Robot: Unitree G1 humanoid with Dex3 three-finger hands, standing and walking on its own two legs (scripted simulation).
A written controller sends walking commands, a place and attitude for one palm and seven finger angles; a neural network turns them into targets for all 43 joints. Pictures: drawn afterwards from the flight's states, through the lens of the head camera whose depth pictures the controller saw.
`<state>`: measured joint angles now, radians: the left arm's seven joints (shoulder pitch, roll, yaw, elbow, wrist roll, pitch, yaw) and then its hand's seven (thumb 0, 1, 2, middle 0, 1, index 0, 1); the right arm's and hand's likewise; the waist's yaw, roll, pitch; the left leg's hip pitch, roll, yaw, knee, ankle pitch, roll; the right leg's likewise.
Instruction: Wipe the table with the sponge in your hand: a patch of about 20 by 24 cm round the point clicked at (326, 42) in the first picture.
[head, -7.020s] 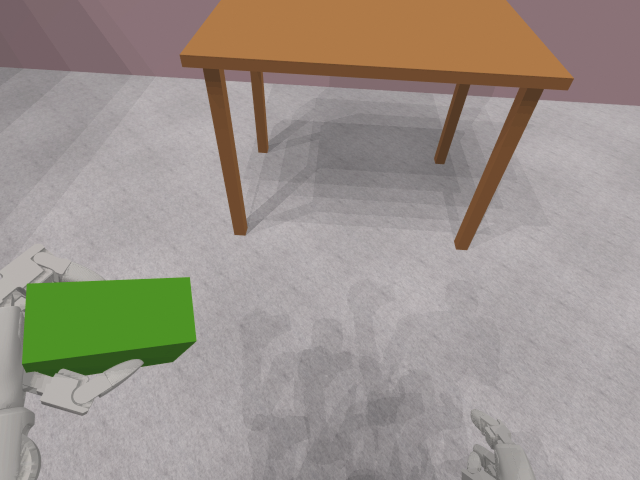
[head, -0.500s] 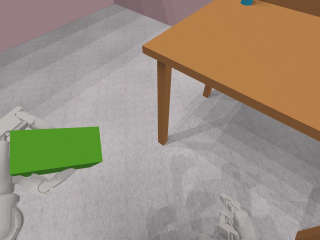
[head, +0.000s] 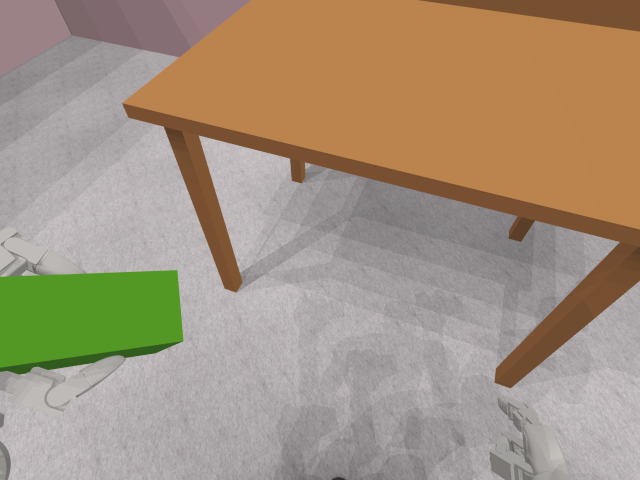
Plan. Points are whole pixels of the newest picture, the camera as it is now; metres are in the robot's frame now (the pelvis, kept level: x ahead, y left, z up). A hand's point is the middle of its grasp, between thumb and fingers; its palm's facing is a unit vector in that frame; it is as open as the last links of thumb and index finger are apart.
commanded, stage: turn to face it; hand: left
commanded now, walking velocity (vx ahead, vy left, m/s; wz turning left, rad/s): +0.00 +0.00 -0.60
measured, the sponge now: (117, 320) +0.23 +0.20 +0.16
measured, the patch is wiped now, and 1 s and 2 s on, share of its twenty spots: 0.00 0.00 0.00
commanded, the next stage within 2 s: take the last steps up to it in 1.16 s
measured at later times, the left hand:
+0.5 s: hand (250, 359) +0.20 +0.08 +0.16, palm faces +0.03 -0.86 -0.52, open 10.2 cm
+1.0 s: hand (292, 477) +0.11 +0.03 +0.18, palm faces -0.05 -0.88 -0.47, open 10.2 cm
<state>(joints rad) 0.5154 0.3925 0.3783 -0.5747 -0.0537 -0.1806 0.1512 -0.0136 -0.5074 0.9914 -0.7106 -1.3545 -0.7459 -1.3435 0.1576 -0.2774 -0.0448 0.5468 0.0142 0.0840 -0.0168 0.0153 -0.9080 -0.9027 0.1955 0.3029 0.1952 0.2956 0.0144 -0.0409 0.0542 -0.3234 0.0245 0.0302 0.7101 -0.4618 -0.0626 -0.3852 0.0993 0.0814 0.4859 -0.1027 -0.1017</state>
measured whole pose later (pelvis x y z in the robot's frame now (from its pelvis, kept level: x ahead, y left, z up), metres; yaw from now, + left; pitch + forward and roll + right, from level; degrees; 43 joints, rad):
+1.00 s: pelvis -0.19 -0.07 -0.01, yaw -33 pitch -1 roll +1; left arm 0.50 0.38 0.38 -0.54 -0.03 -0.20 0.13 -0.01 -0.51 0.99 -0.71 -1.36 -0.75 -1.34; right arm 0.21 -0.16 0.01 0.54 0.02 -0.01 0.00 0.01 -0.90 -0.90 0.20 0.30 0.20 0.30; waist 0.06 0.02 0.06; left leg -0.22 0.16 0.12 0.58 -0.33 -0.10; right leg -0.51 0.01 -0.01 0.96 -0.43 0.04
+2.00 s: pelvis -0.19 -0.12 +0.00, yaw -37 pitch +1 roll +2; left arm 0.54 0.37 0.38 -0.54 -0.01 -0.26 0.16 -0.01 -0.51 0.99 -0.71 -1.36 -0.75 -1.34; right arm 0.22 -0.25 -0.05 0.62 0.00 -0.05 -0.05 0.01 -0.90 -0.90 0.20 0.30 0.20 0.30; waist 0.01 -0.01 0.08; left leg -0.31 0.06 0.15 0.52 -0.23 0.00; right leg -0.18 -0.13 -0.13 0.54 -0.36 0.04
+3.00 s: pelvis +0.04 -0.18 +0.00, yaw -37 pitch +1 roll +1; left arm 0.53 0.40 0.37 -0.59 -0.04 -0.22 0.14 -0.01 -0.52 0.99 -0.71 -1.36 -0.75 -1.34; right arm 0.20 -0.11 0.03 0.60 0.01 -0.10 -0.03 0.01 -0.90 -0.90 0.20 0.30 0.20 0.30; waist -0.01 -0.01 0.07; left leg -0.29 0.04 0.17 0.53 -0.25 0.03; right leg -0.38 -0.05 -0.13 0.72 -0.36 0.03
